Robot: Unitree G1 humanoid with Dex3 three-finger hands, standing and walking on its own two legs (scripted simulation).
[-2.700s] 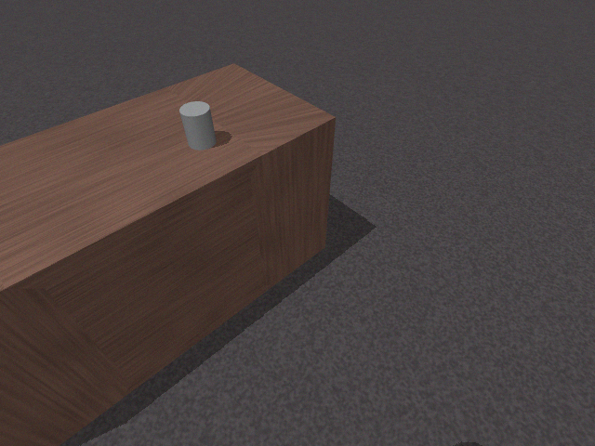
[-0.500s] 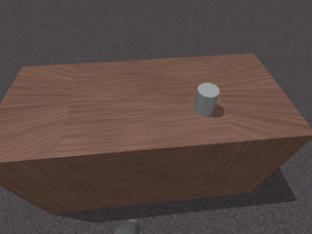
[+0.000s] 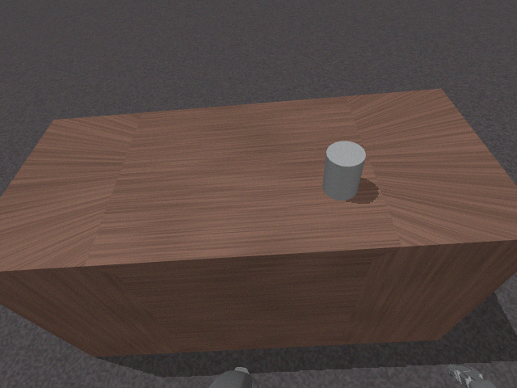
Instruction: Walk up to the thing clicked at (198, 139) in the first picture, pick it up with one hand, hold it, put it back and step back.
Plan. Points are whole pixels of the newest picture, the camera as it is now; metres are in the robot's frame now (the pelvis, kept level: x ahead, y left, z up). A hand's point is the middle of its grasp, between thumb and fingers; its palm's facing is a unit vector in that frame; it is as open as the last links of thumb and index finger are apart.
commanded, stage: walk up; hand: right
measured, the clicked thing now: (342, 171) +0.57 -0.16 -0.04
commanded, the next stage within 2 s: stand in 1.72 s
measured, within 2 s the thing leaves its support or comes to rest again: neither
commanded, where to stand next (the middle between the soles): +0.09 +0.04 m, yaw +2 degrees
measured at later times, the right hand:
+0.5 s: hand out of the picture +0.11 -0.23 -0.13, palm faces -0.12 +0.91 -0.39, open 7.4 cm
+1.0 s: hand out of the picture +0.14 -0.20 -0.12, palm faces -0.11 +0.93 -0.34, open 7.4 cm
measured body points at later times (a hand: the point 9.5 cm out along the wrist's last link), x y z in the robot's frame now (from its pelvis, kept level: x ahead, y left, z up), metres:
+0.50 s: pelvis +0.01 +0.03 +0.01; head +0.02 +0.04 +0.46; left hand +0.03 +0.36 -0.11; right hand +0.11 -0.27 -0.10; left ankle +0.00 +0.17 -0.70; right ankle +0.04 -0.10 -0.69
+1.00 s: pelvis +0.02 +0.04 +0.03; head +0.03 +0.04 +0.48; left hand +0.09 +0.36 -0.09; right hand +0.15 -0.25 -0.09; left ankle +0.01 +0.16 -0.70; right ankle +0.06 -0.09 -0.70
